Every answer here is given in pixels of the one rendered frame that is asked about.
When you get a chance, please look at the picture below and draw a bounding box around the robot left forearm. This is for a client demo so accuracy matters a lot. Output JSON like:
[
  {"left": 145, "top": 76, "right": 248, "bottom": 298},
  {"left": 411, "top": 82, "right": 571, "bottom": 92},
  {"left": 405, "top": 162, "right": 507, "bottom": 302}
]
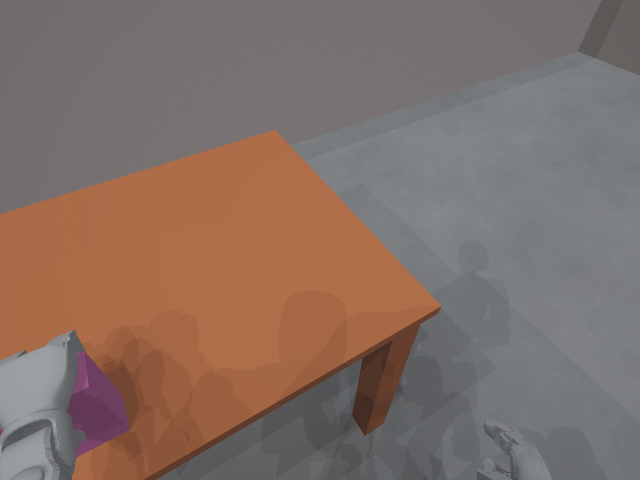
[{"left": 0, "top": 410, "right": 76, "bottom": 480}]

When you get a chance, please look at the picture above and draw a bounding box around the right robot hand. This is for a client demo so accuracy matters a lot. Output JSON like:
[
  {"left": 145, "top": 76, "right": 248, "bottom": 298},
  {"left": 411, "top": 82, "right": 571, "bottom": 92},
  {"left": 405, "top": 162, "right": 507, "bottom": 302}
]
[{"left": 477, "top": 419, "right": 553, "bottom": 480}]

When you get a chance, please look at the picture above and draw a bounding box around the table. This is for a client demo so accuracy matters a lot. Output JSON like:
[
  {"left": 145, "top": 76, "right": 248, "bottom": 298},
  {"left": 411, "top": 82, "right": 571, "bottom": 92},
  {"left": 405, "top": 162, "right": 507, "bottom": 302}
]
[{"left": 0, "top": 130, "right": 441, "bottom": 480}]

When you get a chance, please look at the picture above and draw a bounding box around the sponge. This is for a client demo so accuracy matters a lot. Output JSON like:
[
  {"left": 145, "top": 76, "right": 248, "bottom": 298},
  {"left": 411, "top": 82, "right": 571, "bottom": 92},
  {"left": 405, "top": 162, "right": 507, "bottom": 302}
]
[{"left": 0, "top": 351, "right": 130, "bottom": 458}]

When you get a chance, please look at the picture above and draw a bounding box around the left robot hand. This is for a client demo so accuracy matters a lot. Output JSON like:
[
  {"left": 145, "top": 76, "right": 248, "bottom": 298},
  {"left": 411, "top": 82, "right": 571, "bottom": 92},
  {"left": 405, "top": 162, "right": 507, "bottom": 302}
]
[{"left": 0, "top": 330, "right": 87, "bottom": 449}]

